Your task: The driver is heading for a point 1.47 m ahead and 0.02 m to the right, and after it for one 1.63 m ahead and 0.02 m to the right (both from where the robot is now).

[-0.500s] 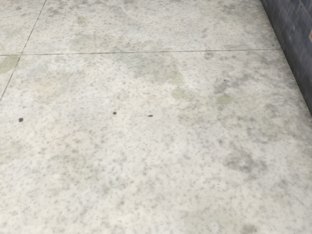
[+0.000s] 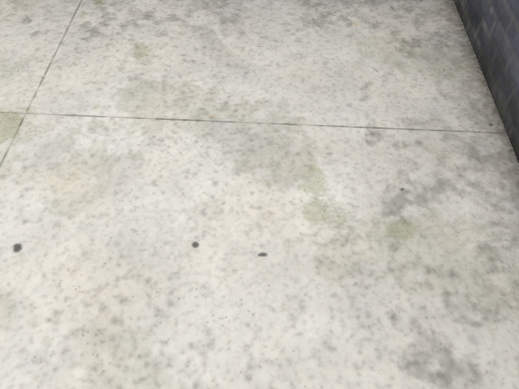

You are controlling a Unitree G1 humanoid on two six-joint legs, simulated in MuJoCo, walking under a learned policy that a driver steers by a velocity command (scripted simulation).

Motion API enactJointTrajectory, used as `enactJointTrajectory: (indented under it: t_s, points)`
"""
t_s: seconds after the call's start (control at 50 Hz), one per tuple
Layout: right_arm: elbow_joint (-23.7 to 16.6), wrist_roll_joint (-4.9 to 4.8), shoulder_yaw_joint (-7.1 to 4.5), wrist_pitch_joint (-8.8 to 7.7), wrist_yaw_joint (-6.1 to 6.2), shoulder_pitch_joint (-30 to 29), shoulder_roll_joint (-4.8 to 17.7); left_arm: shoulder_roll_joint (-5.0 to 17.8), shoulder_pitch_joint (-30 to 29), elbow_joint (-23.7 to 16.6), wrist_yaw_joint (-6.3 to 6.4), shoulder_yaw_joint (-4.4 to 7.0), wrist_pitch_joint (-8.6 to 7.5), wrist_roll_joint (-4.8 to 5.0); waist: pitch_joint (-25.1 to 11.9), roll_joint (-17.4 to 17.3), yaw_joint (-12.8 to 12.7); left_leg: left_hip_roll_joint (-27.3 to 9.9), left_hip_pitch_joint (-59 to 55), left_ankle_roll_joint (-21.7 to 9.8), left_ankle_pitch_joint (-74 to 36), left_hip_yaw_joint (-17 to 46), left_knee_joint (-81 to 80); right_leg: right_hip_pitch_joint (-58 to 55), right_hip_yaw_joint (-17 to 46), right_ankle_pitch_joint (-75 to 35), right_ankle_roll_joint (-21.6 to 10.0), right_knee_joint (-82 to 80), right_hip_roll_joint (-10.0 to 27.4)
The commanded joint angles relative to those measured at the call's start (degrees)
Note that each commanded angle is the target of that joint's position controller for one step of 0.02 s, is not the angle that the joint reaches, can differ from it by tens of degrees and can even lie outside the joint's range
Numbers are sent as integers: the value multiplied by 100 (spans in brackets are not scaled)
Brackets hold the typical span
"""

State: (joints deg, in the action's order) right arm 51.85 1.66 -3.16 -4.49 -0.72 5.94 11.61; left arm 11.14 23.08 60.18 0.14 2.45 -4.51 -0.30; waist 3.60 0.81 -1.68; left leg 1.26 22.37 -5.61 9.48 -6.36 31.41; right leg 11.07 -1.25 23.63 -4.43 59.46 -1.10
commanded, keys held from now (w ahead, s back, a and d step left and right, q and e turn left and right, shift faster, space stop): w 1.00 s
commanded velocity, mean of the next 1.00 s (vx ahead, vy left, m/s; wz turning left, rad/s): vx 0.50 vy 0.00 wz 0.00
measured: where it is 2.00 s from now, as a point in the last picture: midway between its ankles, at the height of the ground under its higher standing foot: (273, 182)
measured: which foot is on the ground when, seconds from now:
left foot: down 0.00-0.50, up 0.52-1.00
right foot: up 0.00-0.46, down 0.48-1.00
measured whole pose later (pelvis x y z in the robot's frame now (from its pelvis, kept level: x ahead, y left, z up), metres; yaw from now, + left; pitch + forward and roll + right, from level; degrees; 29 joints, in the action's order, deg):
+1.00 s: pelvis +0.54 -0.02 +0.00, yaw +0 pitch +1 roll -2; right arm 49.9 1.4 -1.8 -2.8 -1.6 1.0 10.9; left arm 10.4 26.5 61.3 0.6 2.1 -5.3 -1.4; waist 2.8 -1.2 -3.6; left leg -2.4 30.0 -4.4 5.6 -4.8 32.4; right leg -7.7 -4.8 19.9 -2.8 11.3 -3.8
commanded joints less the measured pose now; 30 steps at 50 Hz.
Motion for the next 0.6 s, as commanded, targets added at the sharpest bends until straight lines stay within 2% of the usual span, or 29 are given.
enactJointTrajectory:
  t_s: [0.02, 0.04, 0.06, 0.12, 0.18, 0.24, 0.3, 0.36, 0.4, 0.42, 0.44, 0.46, 0.48, 0.5, 0.52, 0.54, 0.56, 0.58, 0.6]
  points:
    - [129, -86, -132, -5, 1, 855, 539, 464, -189, -459, -54, 118, -70, -46, -270, -265, 258, -1796, -1761, -784, 465, 2425, -2092, 2254, 372, -574, -114, 1048, 524]
    - [213, -110, -71, -40, 26, 834, 365, 394, -128, -458, -78, 115, 7, -141, -119, -393, 82, -1549, -1335, -605, 185, 2017, -2233, 1970, 362, -708, -53, 732, 643]
    - [275, -103, -43, -79, 45, 917, 313, 284, 5, -394, -116, 97, 87, -184, -126, -447, -2, -1424, -1161, -548, -47, 1754, -2306, 1756, 316, -790, 7, 595, 667]
    - [447, -114, -79, -180, 66, 1342, 554, 284, -305, -521, -178, 107, 207, -194, -59, -383, -52, -1304, -1198, -630, -709, 1370, -2466, 2051, 148, -1169, 164, 276, 739]
    - [521, -119, -61, -180, 60, 1668, 580, 366, -1097, -797, -194, 108, 243, -167, 135, -371, 105, -1220, -1474, -628, -942, 1173, -2622, 2654, 28, -1745, 313, -402, 851]
    - [581, -120, -29, -173, 62, 1934, 556, 308, -1744, -1021, -204, 60, 222, -120, 199, -382, 259, -1112, -1732, -556, -1428, 944, -2591, 2709, -122, -2203, 378, -1314, 772]
    - [683, -107, -17, -177, 86, 2247, 578, 255, -2246, -1189, -202, 7, 198, -98, 218, -440, 421, -1142, -2141, -531, -1890, 809, -2493, 2608, -279, -2437, 319, -2017, 614]
    - [784, -55, -20, -150, 132, 2439, 612, 321, -2578, -1347, -189, 4, 155, -100, 281, -479, 491, -1325, -2706, -562, -2353, 794, -2270, 2626, -314, -2231, 166, -2442, 506]
    - [813, -26, -40, -130, 170, 2374, 679, 388, -2541, -1394, -177, 28, 108, -100, 264, -499, 391, -1445, -2978, -520, -2974, 758, -1980, 2411, -336, -1845, 3, -2676, 403]
    - [805, -17, -52, -125, 184, 2264, 724, 430, -2337, -1351, -157, 53, 80, -99, 163, -528, 260, -1452, -3008, -458, -3670, 687, -1681, 2036, -394, -1610, -101, -2802, 271]
    - [802, -7, -70, -114, 192, 2174, 785, 509, -1900, -1221, -119, 100, 51, -105, -69, -570, 64, -1425, -3004, -385, -4435, 625, -1155, 1450, -467, -1402, -210, -2912, 80]
    - [792, -27, -73, -84, 182, 2063, 806, 592, -1047, -933, -73, 166, 2, -131, -498, -446, -309, -1253, -2850, -285, -4693, 467, -181, 469, -571, -1588, -341, -3288, -108]
    - [706, -75, -31, -84, 167, 2028, 703, 872, -30, -632, -12, 275, -57, -244, -1111, -232, -659, -1023, -1917, -180, -3615, 329, 1130, -1051, -63, -1635, -558, -3317, 368]
    - [505, -321, 94, -89, 93, 2549, 155, 1563, 704, -570, 27, 451, -68, -380, -2030, 954, -581, -200, 104, 111, -660, -20, 3429, -2948, 2508, -1128, -1260, -3547, 2177]
    - [569, -231, -16, -88, 86, 2522, 481, 1497, 428, -566, -40, 455, 35, -171, -2196, 907, -469, 286, 980, 67, 2011, 680, 4411, -2899, 4053, -1025, -1512, -4360, 2554]
    - [432, -139, -78, -59, 90, 1968, 635, 1239, -299, -667, -59, 382, 62, -50, -1190, 408, -190, -156, 1383, 5, 1537, 938, 4557, -2034, 3089, -597, -1296, -4418, 2291]
    - [341, -112, -54, -91, 56, 1619, 552, 822, -728, -742, -84, 266, 33, -41, -608, 126, -85, -373, 1336, 0, 1074, 926, 4223, -1188, 2416, -774, -1118, -4676, 2048]
    - [349, -89, -52, -66, 40, 1538, 435, 593, -895, -712, -83, 196, -3, -53, -278, 103, 95, -556, 1104, 11, 822, 898, 3831, -620, 1864, -1071, -873, -4885, 1747]
    - [363, 7, -45, 13, 14, 1616, 361, 436, -909, -629, -57, 141, -37, -27, -136, 225, 265, -665, 812, 75, 694, 882, 3530, -205, 1451, -1383, -702, -5018, 1506]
